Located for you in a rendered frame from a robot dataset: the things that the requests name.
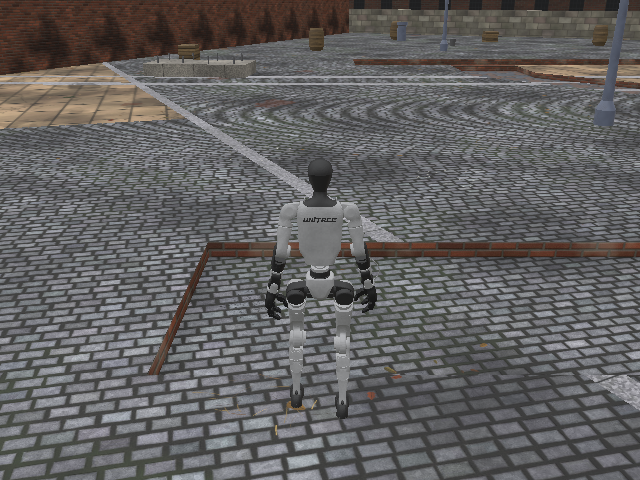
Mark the robot left forearm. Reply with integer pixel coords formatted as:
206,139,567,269
267,243,286,294

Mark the robot left hand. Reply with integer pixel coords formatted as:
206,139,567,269
265,291,288,320

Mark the robot right hand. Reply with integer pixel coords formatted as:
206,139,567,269
354,285,377,313

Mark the robot right forearm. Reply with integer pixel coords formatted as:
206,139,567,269
355,242,375,289

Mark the left robot upper arm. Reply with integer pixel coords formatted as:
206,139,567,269
275,202,299,258

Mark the right robot upper arm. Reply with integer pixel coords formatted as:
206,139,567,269
341,202,366,257

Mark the left robot shin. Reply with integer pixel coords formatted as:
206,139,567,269
289,330,303,395

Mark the robot head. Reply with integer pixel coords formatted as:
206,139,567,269
303,159,337,207

